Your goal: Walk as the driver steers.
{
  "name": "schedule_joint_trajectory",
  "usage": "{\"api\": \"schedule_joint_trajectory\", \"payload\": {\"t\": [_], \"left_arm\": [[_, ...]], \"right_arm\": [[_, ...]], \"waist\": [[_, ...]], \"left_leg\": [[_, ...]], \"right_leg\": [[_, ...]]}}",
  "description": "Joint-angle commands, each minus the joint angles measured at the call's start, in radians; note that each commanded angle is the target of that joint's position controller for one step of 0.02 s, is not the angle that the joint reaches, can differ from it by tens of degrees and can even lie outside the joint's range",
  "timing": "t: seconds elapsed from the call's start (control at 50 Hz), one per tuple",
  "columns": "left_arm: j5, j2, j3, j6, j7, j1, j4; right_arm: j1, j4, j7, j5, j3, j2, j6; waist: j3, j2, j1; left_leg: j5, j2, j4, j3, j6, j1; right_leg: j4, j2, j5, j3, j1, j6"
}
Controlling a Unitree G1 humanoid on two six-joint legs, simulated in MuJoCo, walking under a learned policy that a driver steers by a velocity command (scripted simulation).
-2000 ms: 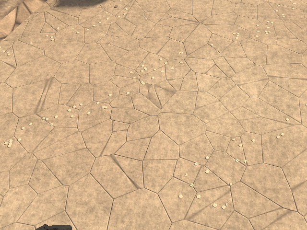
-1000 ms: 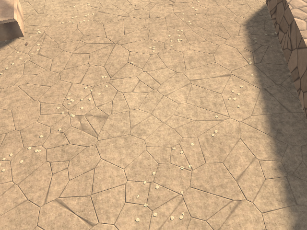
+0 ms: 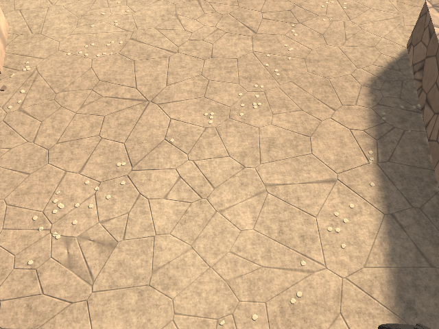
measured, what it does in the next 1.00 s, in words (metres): walks ahead, turning left: left foot, then right foot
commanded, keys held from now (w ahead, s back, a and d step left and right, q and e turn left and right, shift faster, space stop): w+q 0.54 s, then w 0.46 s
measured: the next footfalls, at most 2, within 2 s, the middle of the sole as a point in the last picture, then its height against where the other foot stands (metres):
left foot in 0.08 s outside the picture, level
right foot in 0.54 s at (258, 304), level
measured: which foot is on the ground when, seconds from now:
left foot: up 0.00-0.06, down 0.08-0.56, up 0.58-1.00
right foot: down 0.00-0.06, up 0.08-0.52, down 0.54-1.00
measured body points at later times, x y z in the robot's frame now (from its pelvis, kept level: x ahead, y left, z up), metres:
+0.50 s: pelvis +0.30 +0.02 +0.01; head +0.33 +0.05 +0.45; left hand +0.46 +0.31 -0.07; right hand +0.43 -0.25 -0.09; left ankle +0.18 +0.10 -0.73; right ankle +0.50 -0.07 -0.71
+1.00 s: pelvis +0.55 +0.11 +0.01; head +0.58 +0.13 +0.46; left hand +0.41 +0.36 -0.12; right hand +0.87 +0.03 -0.06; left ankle +0.63 +0.28 -0.71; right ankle +0.50 -0.06 -0.73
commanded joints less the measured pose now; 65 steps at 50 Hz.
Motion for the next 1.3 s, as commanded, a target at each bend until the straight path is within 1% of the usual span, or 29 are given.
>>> {"api": "schedule_joint_trajectory", "payload": {"t": [0.02,0.06,0.08,0.1,0.12,0.14,0.18,0.2,0.26,0.36,0.48,0.52,0.54,0.56,0.58,0.6,0.62,0.66,0.7,0.84,0.96,1.0,1.04,1.06,1.08,1.1,1.14,1.2,1.3], "left_arm": [[-0.010,0.211,0.052,0.017,0.016,-0.014,-0.051],[-0.017,0.222,0.050,0.031,0.025,-0.042,-0.063],[0.001,0.180,0.032,0.022,0.029,-0.023,-0.080],[0.028,0.032,-0.014,-0.008,0.007,0.084,-0.132],[-0.008,0.125,-0.002,-0.047,-0.008,-0.039,-0.146],[-0.041,0.162,0.008,-0.065,-0.015,-0.136,-0.181],[-0.001,0.146,0.006,-0.072,-0.002,-0.145,-0.174],[0.009,0.152,0.011,-0.061,-0.002,-0.121,-0.169],[0.024,0.122,0.005,-0.029,0.000,-0.108,-0.166],[0.021,0.067,-0.021,-0.027,-0.008,-0.305,-0.212],[0.000,0.128,0.000,-0.052,-0.031,-0.373,-0.232],[-0.002,0.150,0.017,-0.062,-0.028,-0.276,-0.207],[0.009,0.179,0.033,-0.068,-0.021,-0.172,-0.186],[0.022,0.233,0.045,-0.068,-0.013,-0.019,-0.171],[0.030,0.296,0.062,-0.054,-0.025,0.046,-0.126],[0.004,0.189,0.040,-0.052,-0.031,0.016,-0.140],[0.001,0.135,0.025,-0.046,-0.028,-0.021,-0.145],[0.015,0.108,0.011,-0.036,-0.025,-0.084,-0.138],[0.020,0.087,0.002,-0.040,-0.021,-0.089,-0.124],[-0.009,0.165,0.016,-0.031,-0.015,-0.045,-0.064],[-0.026,0.198,0.019,-0.006,-0.015,0.038,-0.004],[-0.028,0.214,0.023,0.005,-0.010,0.024,0.004],[-0.016,0.173,0.004,0.008,-0.006,0.022,-0.005],[0.007,0.072,-0.031,-0.004,-0.010,0.084,-0.042],[-0.009,0.073,-0.036,-0.020,-0.012,0.103,-0.035],[-0.036,0.167,-0.006,-0.026,-0.016,0.035,-0.045],[-0.032,0.154,-0.002,-0.019,-0.013,-0.048,-0.061],[-0.023,0.102,0.000,0.019,-0.008,0.003,-0.035],[-0.017,0.074,0.002,0.031,-0.010,-0.086,-0.069]], "right_arm": [[-0.043,-0.109,0.013,0.001,-0.035,-0.105,-0.009],[0.206,-0.059,-0.002,0.005,-0.084,-0.189,-0.001],[0.348,-0.031,-0.025,0.005,-0.114,-0.268,0.013],[0.296,-0.046,-0.028,0.007,-0.120,-0.355,0.002],[0.330,-0.069,-0.024,0.000,-0.097,-0.264,-0.010],[0.294,-0.060,-0.023,-0.008,-0.084,-0.220,-0.021],[0.171,-0.075,-0.025,-0.005,-0.068,-0.170,-0.027],[0.140,-0.091,-0.030,-0.019,-0.061,-0.152,-0.029],[0.136,-0.081,-0.044,-0.014,-0.063,-0.165,-0.034],[0.199,-0.046,-0.070,-0.002,-0.072,-0.200,-0.017],[0.258,-0.013,-0.078,0.006,-0.072,-0.193,0.000],[0.230,-0.019,-0.078,0.002,-0.070,-0.182,0.006],[0.229,-0.025,-0.075,-0.003,-0.056,-0.142,0.003],[0.253,-0.040,-0.073,-0.024,-0.031,-0.078,0.001],[0.397,-0.062,-0.072,0.014,-0.019,-0.042,-0.009],[0.386,-0.022,-0.077,0.024,-0.035,-0.146,-0.009],[0.272,-0.032,-0.076,0.015,-0.047,-0.187,-0.006],[0.162,-0.060,-0.075,-0.010,-0.045,-0.161,-0.012],[0.170,-0.062,-0.063,-0.003,-0.039,-0.124,-0.015],[0.011,-0.103,-0.042,-0.016,-0.002,-0.053,-0.030],[-0.111,-0.144,-0.023,-0.001,-0.011,-0.087,-0.040],[-0.052,-0.131,-0.022,-0.005,-0.026,-0.114,-0.041],[0.207,-0.060,-0.038,-0.018,-0.068,-0.191,-0.036],[0.339,-0.051,-0.050,-0.042,-0.090,-0.295,-0.029],[0.364,-0.040,-0.046,-0.029,-0.080,-0.256,-0.025],[0.310,-0.037,-0.043,-0.022,-0.060,-0.197,-0.029],[0.188,-0.035,-0.037,-0.024,-0.038,-0.130,-0.040],[0.114,-0.016,-0.033,-0.036,-0.037,-0.097,-0.070],[0.139,0.041,-0.051,-0.045,-0.049,-0.123,-0.084]], "waist": [[-0.008,-0.112,-0.056],[-0.148,-0.113,-0.202],[-0.239,-0.009,-0.255],[-0.331,0.226,-0.110],[-0.422,0.096,-0.201],[-0.266,0.049,-0.203],[-0.117,-0.055,-0.110],[-0.105,-0.027,-0.078],[-0.078,-0.015,-0.053],[-0.039,0.031,-0.125],[-0.043,0.078,-0.137],[-0.061,0.104,-0.077],[-0.135,0.087,-0.027],[-0.286,-0.038,0.023],[-0.366,-0.408,-0.051],[-0.279,-0.265,-0.026],[-0.158,-0.170,0.001],[-0.044,-0.085,-0.022],[-0.041,-0.132,-0.055],[-0.014,-0.111,-0.022],[0.014,-0.126,-0.002],[-0.016,-0.128,-0.057],[-0.185,-0.082,-0.184],[-0.348,0.134,-0.195],[-0.428,0.236,-0.195],[-0.266,0.135,-0.195],[-0.096,0.062,-0.135],[-0.049,0.077,-0.068],[-0.004,0.022,-0.073]], "left_leg": [[-0.134,-0.074,-0.012,0.083,0.055,0.058],[-0.135,-0.152,-0.073,0.095,0.118,0.410],[-0.124,-0.038,-0.096,-0.111,0.174,0.719],[-0.295,0.214,-0.190,-0.699,0.372,1.037],[-0.393,0.255,-0.326,-0.856,0.379,1.069],[-0.322,0.228,-0.355,-0.705,0.323,0.957],[-0.088,0.143,-0.362,-0.491,0.268,0.673],[-0.005,0.118,-0.382,-0.442,0.264,0.589],[0.128,0.082,-0.415,-0.353,0.267,0.456],[0.031,-0.008,-0.393,-0.255,0.188,0.370],[-0.106,0.055,-0.272,-0.420,0.148,0.499],[-0.062,0.046,-0.191,-0.446,0.122,0.504],[-0.028,-0.005,-0.056,-0.407,0.089,0.467],[-0.194,-0.071,0.226,-0.310,0.049,0.354],[-0.600,-0.192,0.519,-0.208,-0.012,0.007],[-0.559,-0.119,0.632,-0.243,-0.026,-0.101],[-0.465,-0.092,0.653,-0.219,-0.031,-0.124],[-0.359,-0.039,0.583,-0.181,-0.036,-0.090],[-0.324,-0.005,0.504,-0.156,-0.034,-0.024],[-0.100,0.018,0.103,-0.059,-0.060,0.020],[-0.049,-0.022,-0.091,-0.037,-0.023,0.109],[-0.080,-0.049,-0.142,-0.012,0.010,0.224],[-0.075,-0.021,-0.154,-0.042,0.070,0.633],[-0.133,0.254,-0.158,-0.420,0.191,1.008],[-0.305,0.348,-0.311,-0.725,0.265,1.044],[-0.380,0.318,-0.341,-0.619,0.222,0.915],[-0.288,0.230,-0.403,-0.377,0.169,0.668],[-0.111,0.173,-0.490,-0.197,0.147,0.498],[0.069,0.161,-0.523,-0.019,0.139,0.524]], "right_leg": [[0.139,-0.309,1.043,0.044,0.027,-0.115],[0.489,-0.268,1.126,0.016,-0.076,-0.076],[0.795,-0.220,0.768,0.021,-0.325,-0.034],[1.144,0.003,-0.214,0.148,-0.778,0.027],[1.221,-0.002,-0.224,0.356,-0.882,0.011],[1.177,-0.048,-0.121,0.356,-0.941,-0.010],[0.999,-0.120,0.003,0.342,-0.847,-0.007],[0.966,-0.139,0.034,0.350,-0.780,0.003],[0.848,-0.139,0.080,0.317,-0.728,0.054],[0.460,-0.070,0.395,0.290,-0.657,0.087],[0.279,-0.032,0.361,0.340,-0.586,0.043],[0.235,-0.027,0.304,0.320,-0.465,0.002],[0.224,-0.067,0.305,0.340,-0.290,-0.037],[0.238,-0.242,0.245,0.511,-0.037,-0.100],[0.112,-0.429,-0.020,1.007,0.215,-0.261],[0.064,-0.424,-0.230,1.051,0.170,-0.243],[0.057,-0.379,-0.180,0.888,0.058,-0.205],[0.033,-0.302,0.077,0.687,-0.128,-0.194],[-0.001,-0.256,0.205,0.582,-0.195,-0.193],[-0.074,-0.232,0.386,0.391,-0.234,-0.211],[-0.035,-0.278,0.422,0.363,-0.155,-0.169],[0.050,-0.278,0.578,0.341,-0.131,-0.144],[0.392,-0.192,0.660,0.268,-0.278,-0.088],[0.787,-0.067,0.250,0.214,-0.632,-0.020],[0.986,0.002,-0.216,0.330,-0.803,-0.011],[1.059,-0.053,-0.170,0.376,-0.888,-0.021],[0.985,-0.129,-0.005,0.340,-0.858,-0.021],[0.927,-0.161,0.121,0.349,-0.733,0.004],[0.751,-0.146,0.335,0.382,-0.822,0.025]]}}
Velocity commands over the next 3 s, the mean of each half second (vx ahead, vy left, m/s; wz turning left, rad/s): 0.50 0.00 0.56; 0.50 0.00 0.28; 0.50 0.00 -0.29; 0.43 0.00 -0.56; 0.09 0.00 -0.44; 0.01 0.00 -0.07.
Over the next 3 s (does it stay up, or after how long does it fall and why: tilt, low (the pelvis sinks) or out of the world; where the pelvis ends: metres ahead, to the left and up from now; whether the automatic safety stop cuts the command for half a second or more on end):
stays up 1.16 0.28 0.01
